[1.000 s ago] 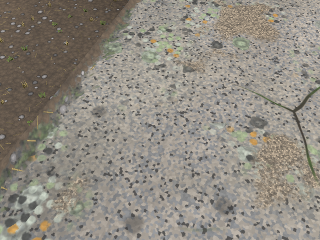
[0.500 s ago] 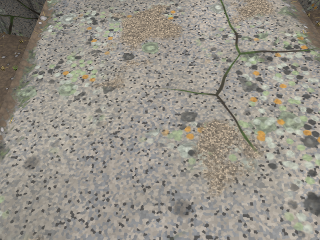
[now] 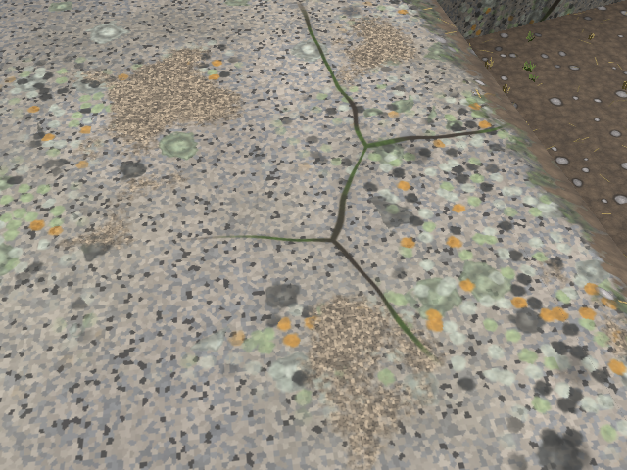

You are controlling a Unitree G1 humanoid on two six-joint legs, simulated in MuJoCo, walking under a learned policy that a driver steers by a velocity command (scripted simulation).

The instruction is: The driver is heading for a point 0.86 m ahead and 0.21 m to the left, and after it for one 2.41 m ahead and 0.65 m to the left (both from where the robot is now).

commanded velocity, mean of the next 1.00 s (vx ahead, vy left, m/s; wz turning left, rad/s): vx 0.49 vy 0.00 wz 0.20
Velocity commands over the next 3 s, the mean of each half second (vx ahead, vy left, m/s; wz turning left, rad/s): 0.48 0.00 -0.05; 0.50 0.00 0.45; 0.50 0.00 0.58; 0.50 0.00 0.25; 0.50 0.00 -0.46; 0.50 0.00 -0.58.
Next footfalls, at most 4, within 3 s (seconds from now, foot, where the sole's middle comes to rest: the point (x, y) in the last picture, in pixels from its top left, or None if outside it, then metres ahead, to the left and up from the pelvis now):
0.38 right None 0.39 -0.15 -0.77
0.94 left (285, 392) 0.66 0.12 -0.77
1.42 right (324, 271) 1.00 0.04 -0.77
1.92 left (179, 256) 1.03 0.42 -0.77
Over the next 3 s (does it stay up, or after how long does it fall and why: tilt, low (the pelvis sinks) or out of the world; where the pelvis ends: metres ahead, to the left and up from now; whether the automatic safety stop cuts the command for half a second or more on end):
stays up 1.52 0.51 -0.01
